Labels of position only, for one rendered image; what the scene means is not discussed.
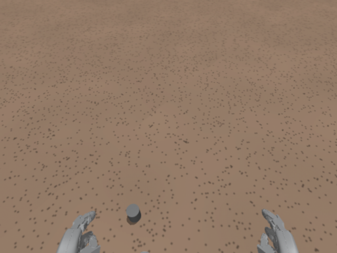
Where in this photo can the can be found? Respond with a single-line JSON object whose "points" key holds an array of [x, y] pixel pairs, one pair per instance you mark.
{"points": [[133, 213]]}

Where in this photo can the left robot hand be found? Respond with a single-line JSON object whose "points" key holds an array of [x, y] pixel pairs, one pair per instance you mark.
{"points": [[74, 242]]}

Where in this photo can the right robot hand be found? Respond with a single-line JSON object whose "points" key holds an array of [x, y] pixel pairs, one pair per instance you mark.
{"points": [[282, 239]]}

